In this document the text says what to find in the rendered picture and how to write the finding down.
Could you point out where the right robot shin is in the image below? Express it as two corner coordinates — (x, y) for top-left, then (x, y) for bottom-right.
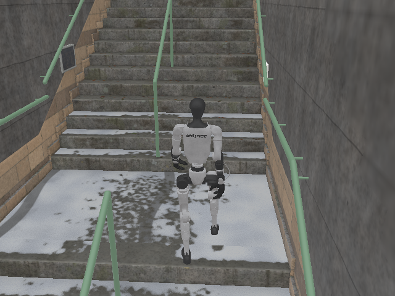
(210, 190), (218, 227)

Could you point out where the humanoid robot head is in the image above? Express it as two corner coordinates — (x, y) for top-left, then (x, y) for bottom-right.
(187, 98), (208, 128)

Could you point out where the robot right forearm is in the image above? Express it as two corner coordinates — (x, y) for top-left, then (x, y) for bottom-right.
(215, 152), (225, 184)

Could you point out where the robot left upper arm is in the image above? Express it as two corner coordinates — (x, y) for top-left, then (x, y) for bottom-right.
(172, 124), (185, 155)

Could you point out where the robot right upper arm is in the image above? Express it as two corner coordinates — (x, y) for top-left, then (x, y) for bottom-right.
(210, 125), (222, 161)

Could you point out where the robot left forearm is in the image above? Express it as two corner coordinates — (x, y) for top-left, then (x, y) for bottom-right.
(171, 147), (180, 163)

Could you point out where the right robot hand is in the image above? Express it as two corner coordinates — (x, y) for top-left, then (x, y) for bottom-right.
(210, 182), (225, 199)

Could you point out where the left robot hand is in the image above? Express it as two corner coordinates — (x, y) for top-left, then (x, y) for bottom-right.
(173, 159), (188, 170)

